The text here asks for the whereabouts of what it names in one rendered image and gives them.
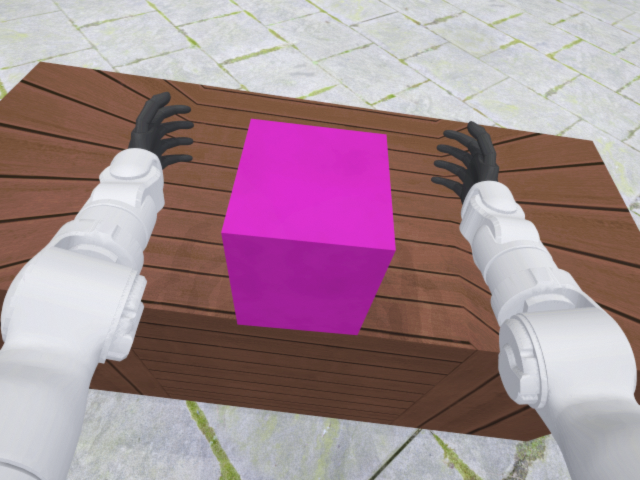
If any right robot hand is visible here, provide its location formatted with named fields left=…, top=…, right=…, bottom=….
left=431, top=121, right=499, bottom=205

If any left robot hand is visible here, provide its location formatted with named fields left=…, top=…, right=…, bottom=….
left=128, top=92, right=194, bottom=170

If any carton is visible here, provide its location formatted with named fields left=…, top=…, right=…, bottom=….
left=221, top=119, right=396, bottom=335

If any left robot upper arm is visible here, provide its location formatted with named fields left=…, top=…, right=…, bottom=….
left=0, top=246, right=147, bottom=480

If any left robot forearm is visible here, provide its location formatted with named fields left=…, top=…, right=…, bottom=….
left=1, top=148, right=165, bottom=342

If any right robot upper arm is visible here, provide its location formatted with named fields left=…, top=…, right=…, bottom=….
left=498, top=307, right=640, bottom=480

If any pedestal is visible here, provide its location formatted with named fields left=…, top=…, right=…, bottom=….
left=0, top=62, right=640, bottom=441

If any right robot forearm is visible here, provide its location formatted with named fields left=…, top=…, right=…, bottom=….
left=459, top=181, right=637, bottom=392

